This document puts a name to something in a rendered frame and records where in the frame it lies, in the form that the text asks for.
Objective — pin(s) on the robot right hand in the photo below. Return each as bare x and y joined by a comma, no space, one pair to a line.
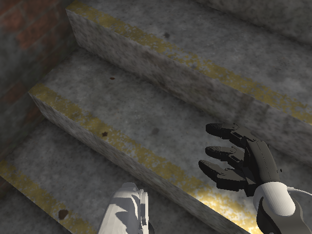
252,168

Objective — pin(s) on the robot left thigh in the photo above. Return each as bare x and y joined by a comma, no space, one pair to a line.
126,211

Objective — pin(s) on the robot right forearm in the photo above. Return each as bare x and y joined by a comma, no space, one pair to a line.
277,211

